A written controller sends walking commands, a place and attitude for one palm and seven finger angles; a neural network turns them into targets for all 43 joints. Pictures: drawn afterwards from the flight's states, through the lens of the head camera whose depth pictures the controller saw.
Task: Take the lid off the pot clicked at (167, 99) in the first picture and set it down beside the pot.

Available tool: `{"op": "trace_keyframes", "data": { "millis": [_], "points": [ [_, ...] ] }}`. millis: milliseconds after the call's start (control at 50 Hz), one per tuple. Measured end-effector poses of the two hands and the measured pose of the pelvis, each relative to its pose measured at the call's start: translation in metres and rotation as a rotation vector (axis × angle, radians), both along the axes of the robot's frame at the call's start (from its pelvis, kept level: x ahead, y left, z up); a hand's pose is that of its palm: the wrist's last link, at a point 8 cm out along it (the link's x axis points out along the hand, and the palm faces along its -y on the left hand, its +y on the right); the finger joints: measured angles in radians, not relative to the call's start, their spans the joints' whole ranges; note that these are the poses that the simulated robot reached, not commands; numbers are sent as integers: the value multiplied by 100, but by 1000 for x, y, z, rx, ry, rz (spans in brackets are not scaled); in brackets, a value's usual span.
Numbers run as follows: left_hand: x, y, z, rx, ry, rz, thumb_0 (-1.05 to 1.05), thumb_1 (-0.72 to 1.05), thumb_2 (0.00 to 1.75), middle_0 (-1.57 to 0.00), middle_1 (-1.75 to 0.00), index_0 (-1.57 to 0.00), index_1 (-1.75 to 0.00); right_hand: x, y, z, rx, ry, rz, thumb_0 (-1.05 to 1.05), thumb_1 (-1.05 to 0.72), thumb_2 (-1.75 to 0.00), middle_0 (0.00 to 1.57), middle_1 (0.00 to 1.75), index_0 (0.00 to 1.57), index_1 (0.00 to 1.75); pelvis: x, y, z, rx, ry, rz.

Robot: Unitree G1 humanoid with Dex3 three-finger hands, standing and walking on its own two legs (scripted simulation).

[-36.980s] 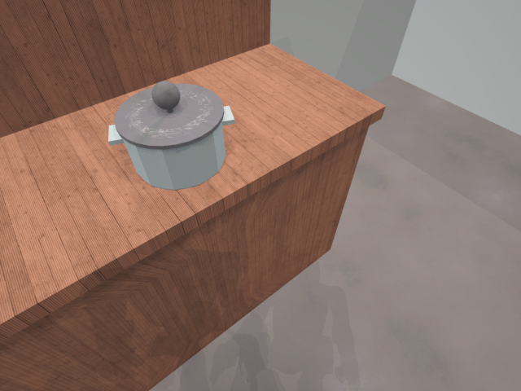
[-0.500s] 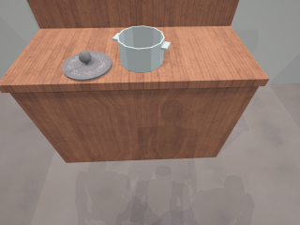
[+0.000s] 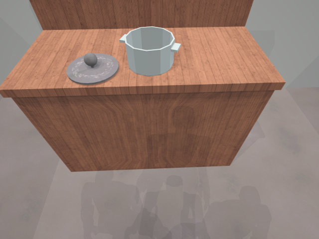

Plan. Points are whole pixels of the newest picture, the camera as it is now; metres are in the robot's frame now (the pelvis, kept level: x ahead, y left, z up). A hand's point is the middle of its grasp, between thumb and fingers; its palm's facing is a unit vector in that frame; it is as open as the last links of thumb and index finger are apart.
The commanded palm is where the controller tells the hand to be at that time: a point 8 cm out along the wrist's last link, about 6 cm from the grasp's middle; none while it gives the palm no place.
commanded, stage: look to check the result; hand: left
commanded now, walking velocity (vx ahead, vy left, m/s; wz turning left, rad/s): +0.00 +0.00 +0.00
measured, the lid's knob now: (90, 59) +0.73 +0.31 +0.04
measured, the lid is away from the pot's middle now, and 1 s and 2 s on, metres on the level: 0.24 0.24 0.24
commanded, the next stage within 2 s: stand and wait in 0.14 s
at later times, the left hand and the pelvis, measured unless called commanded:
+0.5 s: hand out of the picture -0.01 +0.16 -0.17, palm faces +0.04 -0.98 -0.20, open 7.3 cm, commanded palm none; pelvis +0.00 +0.00 +0.00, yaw +0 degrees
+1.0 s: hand out of the picture -0.01 +0.16 -0.18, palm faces +0.04 -0.98 -0.20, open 7.3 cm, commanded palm none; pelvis -0.01 +0.00 +0.00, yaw +0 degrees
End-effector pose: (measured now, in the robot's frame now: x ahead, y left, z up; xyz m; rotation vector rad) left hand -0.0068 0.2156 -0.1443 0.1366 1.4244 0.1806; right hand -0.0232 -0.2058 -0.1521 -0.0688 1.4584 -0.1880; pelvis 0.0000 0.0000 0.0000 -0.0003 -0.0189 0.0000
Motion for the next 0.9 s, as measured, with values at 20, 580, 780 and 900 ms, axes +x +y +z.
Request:
{"op": "trace_keyframes", "data": {
  "millis": [20,580,780,900],
  "points": [
    [0,0,0,-1,0,0,1,92,90,-20,-30,-20,-30,0,0,0,0,0,0,1,-91,-90,20,30,20,30,0,0,0,0,0,0],
    [-4,-3,1,0,2,-1,1,92,90,-20,-30,-20,-30,-2,-2,0,2,-5,-2,1,-91,-90,20,30,20,30,-3,-2,0,1,0,-3],
    [-5,-5,1,0,-3,-1,1,92,90,-20,-30,-20,-30,-3,-3,0,2,-4,-2,1,-91,-90,20,30,20,30,-4,-4,1,0,-1,-2],
    [-7,-6,1,-4,1,0,1,92,90,-20,-30,-20,-30,-4,-4,0,0,-2,-1,1,-91,-90,20,30,20,30,-5,-4,1,-1,-1,-1]
  ]
}}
